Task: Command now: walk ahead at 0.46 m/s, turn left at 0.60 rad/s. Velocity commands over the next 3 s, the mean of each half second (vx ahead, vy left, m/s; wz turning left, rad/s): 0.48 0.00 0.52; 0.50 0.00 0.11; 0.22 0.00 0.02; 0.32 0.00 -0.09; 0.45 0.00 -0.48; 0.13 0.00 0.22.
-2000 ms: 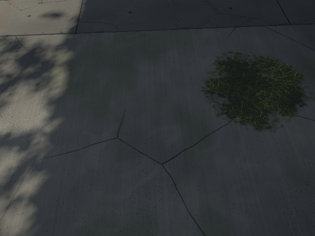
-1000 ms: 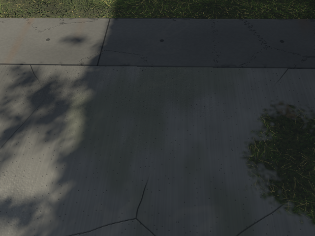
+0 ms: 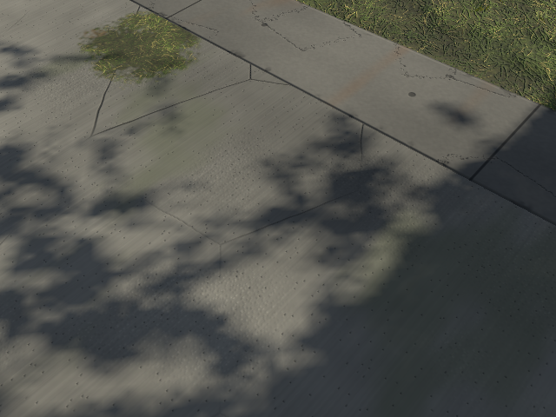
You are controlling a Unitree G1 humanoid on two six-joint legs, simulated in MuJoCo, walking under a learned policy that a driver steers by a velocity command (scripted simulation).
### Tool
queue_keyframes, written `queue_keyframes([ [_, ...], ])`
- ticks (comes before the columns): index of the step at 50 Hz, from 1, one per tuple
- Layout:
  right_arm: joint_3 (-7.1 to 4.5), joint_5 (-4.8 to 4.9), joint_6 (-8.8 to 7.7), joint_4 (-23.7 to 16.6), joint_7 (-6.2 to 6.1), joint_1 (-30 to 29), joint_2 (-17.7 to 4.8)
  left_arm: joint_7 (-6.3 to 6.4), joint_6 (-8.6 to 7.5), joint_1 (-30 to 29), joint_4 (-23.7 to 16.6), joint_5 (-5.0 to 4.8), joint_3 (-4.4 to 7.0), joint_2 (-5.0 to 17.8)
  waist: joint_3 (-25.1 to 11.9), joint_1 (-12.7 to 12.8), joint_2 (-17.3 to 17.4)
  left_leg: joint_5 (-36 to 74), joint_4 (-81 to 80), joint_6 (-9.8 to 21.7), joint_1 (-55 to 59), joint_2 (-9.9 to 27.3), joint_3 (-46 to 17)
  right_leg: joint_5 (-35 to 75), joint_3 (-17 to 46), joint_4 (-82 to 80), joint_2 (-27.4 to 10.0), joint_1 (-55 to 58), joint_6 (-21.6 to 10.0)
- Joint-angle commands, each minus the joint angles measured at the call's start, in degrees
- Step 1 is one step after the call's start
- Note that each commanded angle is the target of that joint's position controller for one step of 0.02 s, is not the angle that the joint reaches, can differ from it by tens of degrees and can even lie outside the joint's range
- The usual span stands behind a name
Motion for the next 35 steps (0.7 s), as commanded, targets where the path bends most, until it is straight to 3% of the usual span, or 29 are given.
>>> queue_keyframes([
  [1,0.56,-0.06,-1.11,-7.3,0.93,-7.5,-0.6,0.31,-0.71,-3.7,-4.3,-0.28,1.77,9.7,4.0,0.5,-8.6,8.2,-8.7,-0.5,-3.5,1.4,1.9,17.3,3.5,-7.5,-12.8,-0.6,-8.0],
  [5,1.08,0.03,-0.98,-9.8,2.5,-12.6,0.1,0.31,-0.02,-0.4,-3.7,-1.51,2.28,12.1,6.0,1.7,-7.9,8.7,-19.2,1.6,1.2,0.2,5.9,20.5,-0.5,-7.0,-14.9,2.1,-7.2],
  [7,0.41,-0.01,-0.83,-10.5,2.95,-12.2,-1.4,0.34,0.61,-0.2,-3.7,-2.01,2.68,13.4,5.0,0.0,-8.5,4.8,-22.0,3.9,5.2,-2.1,8.0,34.9,-2.8,-2.9,-15.9,5.3,-6.3],
  [8,-0.31,-0.24,-0.6,-10.4,2.96,-10.3,-2.8,0.52,0.99,0.0,-3.9,-2.17,2.99,14.5,2.8,-1.6,-9.7,1.7,-22.2,5.2,9.5,-4.4,9.7,46.8,-4.0,1.9,-16.0,6.8,-5.8],
  [9,-1.51,-0.21,-0.34,-9.3,2.86,-5.0,-5.0,0.73,1.51,0.2,-4.0,-2.21,3.22,15.3,-0.8,-5.1,-10.3,-0.3,-23.1,6.9,17.0,-6.8,11.0,56.0,-5.2,10.2,-15.7,6.9,-5.2],
  [10,-3.28,0.06,0.01,-6.8,2.31,4.8,-7.8,1.0,1.73,0.0,-4.3,-2.3,2.92,14.8,-5.9,-10.5,-9.1,3.3,-26.3,9.2,31.3,-8.9,10.9,56.8,-6.7,22.2,-14.3,1.8,-3.7],
  [11,-4.92,0.29,0.83,-4.7,0.98,13.8,-11.7,1.07,1.33,1.0,-5.3,-0.95,1.79,12.0,-11.3,-14.2,-3.6,2.5,-26.0,12.0,49.7,-3.2,0.8,37.8,-6.3,39.7,-12.4,-12.9,-1.4],
  [12,-5.1,0.39,0.14,-5.5,0.75,10.5,-18.1,0.06,-0.24,6.9,-9.2,0.87,-1.08,3.2,-18.0,-5.3,12.6,-9.4,-32.8,22.7,65.8,12.8,-34.6,-17.8,-0.3,60.4,-0.6,-36.5,1.3],
  [13,-3.78,-0.01,-0.59,-6.8,1.01,13.6,-13.0,-0.65,-2.39,-0.1,-10.0,-1.39,-0.17,9.2,-24.4,-11.0,6.3,-15.9,-40.9,23.5,66.9,14.9,-44.7,-17.5,11.3,65.9,-0.3,-41.4,0.5],
  [14,-2.83,-0.6,-1.36,-5.5,1.25,11.7,-10.2,-0.92,-3.14,-5.4,-11.8,-3.26,0.45,11.3,-15.0,-11.1,4.0,-11.3,-42.1,20.4,61.0,13.2,-36.2,-12.0,10.8,64.9,-2.5,-45.7,-0.4],
  [15,-2.31,-0.35,-1.77,-5.6,1.22,8.1,-9.0,-0.58,-3.57,-6.2,-12.2,-2.46,-0.04,10.3,-9.2,-8.4,-1.1,-5.5,-42.2,18.8,51.3,10.7,-29.3,-7.0,10.5,59.9,-4.9,-43.7,-0.9],
  [16,-1.65,-0.77,-1.85,-6.1,1.09,3.6,-7.2,-0.25,-3.43,-5.6,-11.3,-1.12,0.12,10.2,-6.0,-5.5,-3.0,0.9,-42.6,17.4,42.8,8.8,-23.5,-4.3,10.2,55.3,-6.9,-39.6,-0.6],
  [17,-0.99,-1.65,-1.95,-7.0,0.92,0.8,-5.6,-0.34,-2.63,-3.7,-10.7,-0.88,0.44,10.6,-4.6,-3.2,-1.8,6.2,-43.9,16.9,36.9,7.3,-19.6,-2.4,10.4,53.2,-8.4,-35.5,-0.4],
  [19,-0.71,-1.71,-2.47,-6.4,0.66,-0.6,-5.2,-0.47,-1.1,-1.7,-10.0,-0.52,0.34,9.5,-3.5,-1.6,-0.8,11.7,-46.3,17.4,30.8,6.5,-16.1,-1.0,9.2,49.9,-8.9,-32.3,0.9],
  [21,-0.72,-1.37,-2.96,-4.7,0.21,0.6,-5.9,-0.31,-0.15,-3.7,-10.7,0.15,-0.12,7.9,-1.3,-1.7,-1.1,14.8,-48.1,17.2,27.1,5.4,-11.7,3.3,8.1,45.1,-8.7,-32.8,2.5],
  [24,-0.63,-1.32,-2.99,-2.8,-0.56,2.4,-6.2,-0.5,-0.24,-9.8,-12.3,0.29,-0.73,6.6,1.0,-3.9,-0.8,14.5,-48.8,14.9,26.7,2.7,-6.6,16.1,7.3,32.9,-7.8,-33.6,3.3],
  [27,-0.65,-0.88,-2.97,-0.9,-0.68,5.4,-7.0,-1.32,-0.87,-16.1,-13.6,-0.42,-1.34,5.3,2.4,-7.0,-0.5,8.8,-48.8,13.0,27.3,2.2,-5.0,25.9,5.9,21.6,-5.2,-30.2,2.6],
  [31,-0.86,-0.49,-2.35,1.7,-0.66,9.7,-7.6,-2.63,-1.44,-21.2,-15.9,-1.01,-1.13,6.4,4.2,-8.9,-0.1,9.7,-45.2,12.9,36.9,6.3,-8.4,22.0,6.5,15.3,-3.9,-34.3,0.3],
  [34,-1.12,-0.51,-1.31,2.7,-1.04,10.3,-8.1,-3.26,-1.67,-19.3,-16.3,-0.92,-0.63,7.4,3.1,-7.2,1.8,18.7,-40.9,11.3,43.2,8.6,-10.0,13.7,5.7,12.9,-2.5,-32.4,-2.2],
  [35,-1.18,-0.5,-1.06,2.6,-1.13,9.4,-8.4,-3.1,-1.73,-16.2,-15.8,-0.82,-0.1,8.4,1.2,-5.2,2.6,28.2,-37.3,10.4,43.7,7.7,-9.2,11.3,4.2,12.3,-0.8,-27.3,-3.4],
])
